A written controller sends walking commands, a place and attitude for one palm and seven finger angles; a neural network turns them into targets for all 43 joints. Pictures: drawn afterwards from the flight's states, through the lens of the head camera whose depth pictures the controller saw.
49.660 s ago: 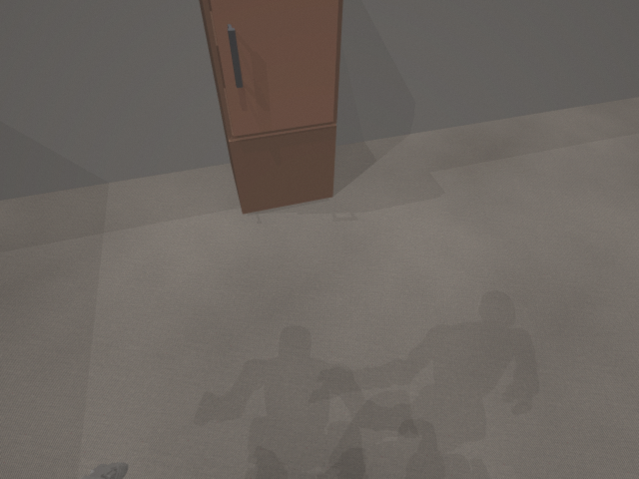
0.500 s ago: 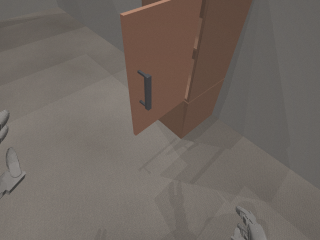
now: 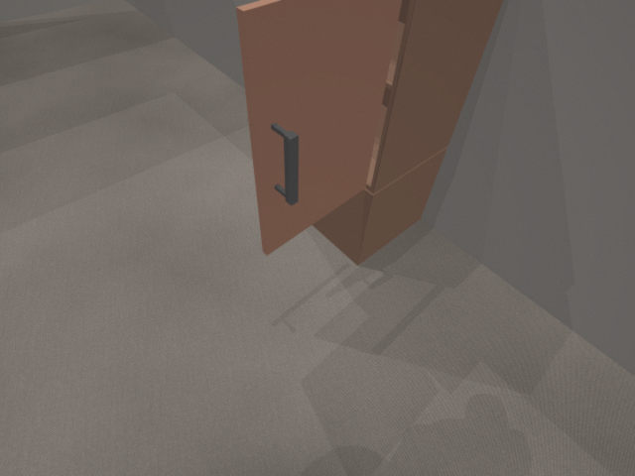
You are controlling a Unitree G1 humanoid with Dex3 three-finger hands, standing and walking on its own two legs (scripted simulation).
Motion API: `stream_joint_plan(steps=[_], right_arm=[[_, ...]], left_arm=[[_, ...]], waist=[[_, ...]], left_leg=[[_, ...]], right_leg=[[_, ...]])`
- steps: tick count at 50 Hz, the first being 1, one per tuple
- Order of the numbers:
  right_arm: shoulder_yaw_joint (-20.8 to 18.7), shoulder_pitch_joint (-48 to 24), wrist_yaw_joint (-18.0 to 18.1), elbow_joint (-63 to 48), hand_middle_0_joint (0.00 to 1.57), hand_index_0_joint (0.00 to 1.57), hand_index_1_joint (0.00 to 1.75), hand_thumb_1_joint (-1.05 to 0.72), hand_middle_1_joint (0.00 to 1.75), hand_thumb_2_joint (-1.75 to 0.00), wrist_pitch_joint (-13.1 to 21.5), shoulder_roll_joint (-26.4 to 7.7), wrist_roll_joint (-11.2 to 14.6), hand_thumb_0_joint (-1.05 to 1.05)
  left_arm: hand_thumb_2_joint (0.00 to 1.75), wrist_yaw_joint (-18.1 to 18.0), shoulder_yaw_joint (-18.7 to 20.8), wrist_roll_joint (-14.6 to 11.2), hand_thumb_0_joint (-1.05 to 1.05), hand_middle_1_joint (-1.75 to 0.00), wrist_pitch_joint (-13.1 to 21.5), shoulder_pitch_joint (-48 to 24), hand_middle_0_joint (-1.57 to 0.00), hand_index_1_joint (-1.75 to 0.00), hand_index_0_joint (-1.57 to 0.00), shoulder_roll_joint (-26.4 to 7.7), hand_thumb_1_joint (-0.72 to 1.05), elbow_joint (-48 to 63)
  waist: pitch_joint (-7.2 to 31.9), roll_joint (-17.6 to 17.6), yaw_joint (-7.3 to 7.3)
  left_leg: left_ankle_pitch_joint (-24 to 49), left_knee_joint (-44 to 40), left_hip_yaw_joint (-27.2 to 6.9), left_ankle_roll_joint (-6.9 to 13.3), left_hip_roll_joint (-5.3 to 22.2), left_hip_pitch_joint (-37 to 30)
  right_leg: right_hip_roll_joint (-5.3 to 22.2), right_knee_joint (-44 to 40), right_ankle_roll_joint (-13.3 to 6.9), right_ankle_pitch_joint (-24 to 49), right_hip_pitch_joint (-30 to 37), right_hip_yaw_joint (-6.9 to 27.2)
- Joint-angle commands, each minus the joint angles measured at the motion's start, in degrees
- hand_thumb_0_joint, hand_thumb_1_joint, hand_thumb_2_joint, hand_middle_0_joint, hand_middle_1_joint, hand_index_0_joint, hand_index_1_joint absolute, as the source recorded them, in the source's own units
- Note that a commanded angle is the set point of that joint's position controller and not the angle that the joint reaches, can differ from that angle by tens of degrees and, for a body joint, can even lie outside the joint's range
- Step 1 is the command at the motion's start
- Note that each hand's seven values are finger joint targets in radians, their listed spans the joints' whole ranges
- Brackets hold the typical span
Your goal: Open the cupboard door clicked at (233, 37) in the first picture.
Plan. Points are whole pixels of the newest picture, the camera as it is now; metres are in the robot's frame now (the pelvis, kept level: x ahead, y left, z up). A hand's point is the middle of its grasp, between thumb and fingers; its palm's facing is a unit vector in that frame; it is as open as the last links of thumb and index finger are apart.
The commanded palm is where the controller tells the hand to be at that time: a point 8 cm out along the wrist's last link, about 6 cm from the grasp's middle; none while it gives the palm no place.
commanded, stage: let the arm hang, fingers relaxed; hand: left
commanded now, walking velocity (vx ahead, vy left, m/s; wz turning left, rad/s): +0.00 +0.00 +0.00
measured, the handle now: (284, 165) +0.68 +0.10 -0.05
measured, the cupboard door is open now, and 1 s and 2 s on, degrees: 92 92 92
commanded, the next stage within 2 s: look to check the result in 0.72 s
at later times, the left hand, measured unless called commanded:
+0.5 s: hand out of the picture +0.02 +0.17 -0.17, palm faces +0.03 -0.98 -0.22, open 7.4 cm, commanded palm none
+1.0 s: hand out of the picture +0.03 +0.17 -0.17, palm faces +0.03 -0.97 -0.23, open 7.4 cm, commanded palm none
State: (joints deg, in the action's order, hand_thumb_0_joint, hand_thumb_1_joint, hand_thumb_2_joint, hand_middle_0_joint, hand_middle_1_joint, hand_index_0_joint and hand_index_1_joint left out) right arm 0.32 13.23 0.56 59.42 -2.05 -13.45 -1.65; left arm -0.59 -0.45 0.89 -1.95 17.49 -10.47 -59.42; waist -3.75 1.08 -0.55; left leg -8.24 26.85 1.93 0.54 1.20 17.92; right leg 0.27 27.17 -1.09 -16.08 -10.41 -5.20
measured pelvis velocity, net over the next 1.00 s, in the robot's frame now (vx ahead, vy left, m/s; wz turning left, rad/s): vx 0.03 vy -0.01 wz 0.00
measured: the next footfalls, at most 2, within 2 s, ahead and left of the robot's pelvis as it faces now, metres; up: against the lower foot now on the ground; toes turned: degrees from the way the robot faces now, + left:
none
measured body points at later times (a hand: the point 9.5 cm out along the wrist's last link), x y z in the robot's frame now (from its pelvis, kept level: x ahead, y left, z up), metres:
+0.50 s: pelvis +0.01 -0.01 +0.00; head +0.02 -0.02 +0.45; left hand +0.02 +0.23 -0.15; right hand +0.01 -0.22 -0.17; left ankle +0.07 +0.11 -0.74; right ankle -0.01 -0.11 -0.74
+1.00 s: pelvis +0.03 -0.01 +0.01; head +0.05 -0.02 +0.45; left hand +0.03 +0.23 -0.15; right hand +0.04 -0.24 -0.16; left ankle +0.07 +0.11 -0.74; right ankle -0.01 -0.11 -0.74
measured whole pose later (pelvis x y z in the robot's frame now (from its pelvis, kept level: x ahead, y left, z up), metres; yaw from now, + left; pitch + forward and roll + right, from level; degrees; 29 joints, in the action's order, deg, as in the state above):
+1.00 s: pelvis +0.03 -0.01 +0.01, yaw +0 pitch -1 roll +0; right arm -0.4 12.0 1.8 65.5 -0.8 -10.2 -1.3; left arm -1.6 1.1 0.5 0.5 14.4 -10.2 -65.5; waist -4.0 -1.0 -0.2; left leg -8.8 22.7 1.7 -0.6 1.3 12.5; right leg -0.2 22.2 -1.8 -16.3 -4.7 -5.4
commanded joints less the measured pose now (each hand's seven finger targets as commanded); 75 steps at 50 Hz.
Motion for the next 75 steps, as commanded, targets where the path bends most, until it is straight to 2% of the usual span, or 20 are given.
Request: stream_joint_plan(steps=[1,2,3,7,11,14,19,21,24,29,49,57,62,75], right_arm=[[-1.48,0.75,0.80,-0.45,0.20,0.20,0.30,-0.90,0.30,-0.90,1.49,-5.13,0.50,0.00],[-1.65,1.34,0.92,-0.02,0.20,0.20,0.30,-0.90,0.30,-0.90,1.41,-5.55,0.62,0.00],[-1.72,1.93,1.00,0.57,0.20,0.20,0.30,-0.90,0.30,-0.90,1.38,-5.08,0.64,0.00],[-1.93,4.10,1.23,2.31,0.20,0.20,0.30,-0.90,0.30,-0.90,1.21,-4.27,0.75,0.00],[-1.80,5.23,1.30,3.64,0.20,0.20,0.30,-0.90,0.30,-0.90,1.16,-2.58,0.60,0.00],[-1.64,5.38,1.28,4.13,0.20,0.20,0.30,-0.90,0.30,-0.90,1.32,-1.75,0.59,0.00],[-1.53,5.07,1.11,4.63,0.20,0.20,0.30,-0.90,0.30,-0.90,1.22,-0.49,0.40,0.00],[-1.46,4.82,1.12,4.77,0.20,0.20,0.30,-0.90,0.30,-0.90,1.38,-0.25,0.40,0.00],[-1.44,4.55,1.13,5.00,0.20,0.20,0.30,-0.90,0.30,-0.90,1.46,-0.07,0.30,0.00],[-1.43,3.80,1.27,4.67,0.20,0.20,0.30,-0.90,0.30,-0.90,1.86,-0.41,0.29,0.00],[-1.94,0.80,1.57,3.96,0.20,0.20,0.30,-0.90,0.30,-0.90,2.24,-4.05,0.60,0.00],[-2.25,-1.45,1.48,3.36,0.20,0.20,0.30,-0.90,0.30,-0.90,2.27,-6.46,0.68,0.00],[-2.32,-2.83,1.44,2.98,0.20,0.20,0.30,-0.90,0.30,-0.90,2.52,-8.06,0.71,0.00],[-2.27,-5.41,1.10,2.46,0.20,0.20,0.30,-0.90,0.30,-0.90,2.62,-10.96,0.55,0.00]], left_arm=[[0.90,-0.42,2.19,-0.46,0.00,-0.30,2.37,0.66,-0.20,-0.30,-0.20,-8.99,0.90,-0.32],[0.90,-0.46,2.26,-0.45,0.00,-0.30,2.40,1.10,-0.20,-0.30,-0.20,-9.08,0.90,-1.16],[0.90,-0.49,2.18,-0.45,0.00,-0.30,2.37,1.17,-0.20,-0.30,-0.20,-8.56,0.90,-2.05],[0.90,-0.82,2.13,-0.52,0.00,-0.30,2.31,2.38,-0.20,-0.30,-0.20,-7.69,0.90,-3.95],[0.90,-1.11,2.08,-0.55,0.00,-0.30,2.18,3.08,-0.20,-0.30,-0.20,-6.51,0.90,-4.85],[0.90,-1.30,2.14,-0.55,0.00,-0.30,2.20,3.23,-0.20,-0.30,-0.20,-6.09,0.90,-4.97],[0.90,-1.50,2.15,-0.44,0.00,-0.30,2.09,2.70,-0.20,-0.30,-0.20,-5.33,0.90,-4.69],[0.90,-1.51,2.19,-0.48,0.00,-0.30,2.21,2.25,-0.20,-0.30,-0.20,-5.28,0.90,-4.47],[0.90,-1.55,2.33,-0.45,0.00,-0.30,2.15,1.29,-0.20,-0.30,-0.20,-5.03,0.90,-4.19],[0.90,-1.49,2.59,-0.49,0.00,-0.30,2.38,0.70,-0.20,-0.30,-0.20,-4.96,0.90,-3.98],[0.90,-1.36,2.89,-0.48,0.00,-0.30,3.16,-1.02,-0.20,-0.30,-0.20,-7.78,0.90,-3.91],[0.90,-1.17,3.22,-0.40,0.00,-0.30,3.34,-2.51,-0.20,-0.30,-0.20,-9.89,0.90,-3.64],[0.90,-1.06,3.41,-0.37,0.00,-0.30,3.59,-4.01,-0.20,-0.30,-0.20,-11.49,0.90,-3.35],[0.90,-0.74,3.47,-0.47,0.00,-0.30,3.62,-7.62,-0.20,-0.30,-0.20,-14.35,0.90,-2.77]], waist=[[2.91,-7.96,-0.24],[2.25,-5.48,-0.15],[1.83,-4.53,-0.29],[0.90,-1.73,-0.25],[-0.07,-0.67,-0.24],[-0.06,-0.96,-0.06],[-2.40,-0.33,0.02],[-1.91,-0.43,0.03],[-2.83,-2.18,0.03],[-0.67,-2.85,0.27],[1.54,-1.02,-0.06],[1.54,-1.47,0.07],[2.70,-1.34,0.13],[2.81,-1.90,0.21]], left_leg=[[-4.25,-5.38,-5.82,0.81,4.28,-5.82],[-3.95,-5.30,-5.92,0.93,4.49,-6.10],[-3.98,-5.30,-5.75,1.00,4.49,-6.17],[-2.85,-4.94,-5.48,1.10,4.52,-6.63],[-2.37,-5.05,-5.22,1.14,4.47,-6.16],[-0.47,-5.23,-5.06,1.21,4.70,-6.16],[-1.29,-5.93,-4.91,0.97,4.37,-5.09],[0.31,-5.73,-4.85,0.93,4.39,-5.65],[0.13,-6.47,-5.12,0.81,4.46,-5.01],[2.68,-6.57,-5.07,0.83,4.71,-6.01],[8.62,-5.73,-4.62,0.90,5.25,-10.10],[8.10,-6.05,-4.75,0.88,5.40,-10.76],[10.12,-6.21,-4.82,0.88,5.63,-11.52],[9.85,-7.53,-5.18,0.62,5.94,-11.86]], right_leg=[[6.28,-9.92,-2.75,-2.59,-3.88,7.62],[6.13,-10.35,-2.80,-2.78,-4.15,7.19],[6.38,-10.60,-2.84,-3.04,-4.47,7.04],[6.17,-10.76,-2.81,-3.78,-4.84,6.40],[6.32,-10.41,-2.74,-3.85,-4.98,5.99],[6.35,-9.80,-2.51,-2.13,-4.12,5.68],[6.32,-9.84,-2.18,-2.96,-4.82,5.68],[6.43,-9.70,-2.08,-1.31,-4.27,5.65],[6.14,-9.34,-1.92,-1.12,-3.93,5.44],[6.30,-9.20,-1.74,2.03,-1.59,5.46],[6.79,-10.44,-1.68,11.07,1.33,5.56],[6.97,-11.54,-1.69,10.82,1.59,5.69],[7.23,-11.45,-1.60,14.28,2.89,5.77],[7.73,-12.65,-1.57,13.95,4.10,6.17]])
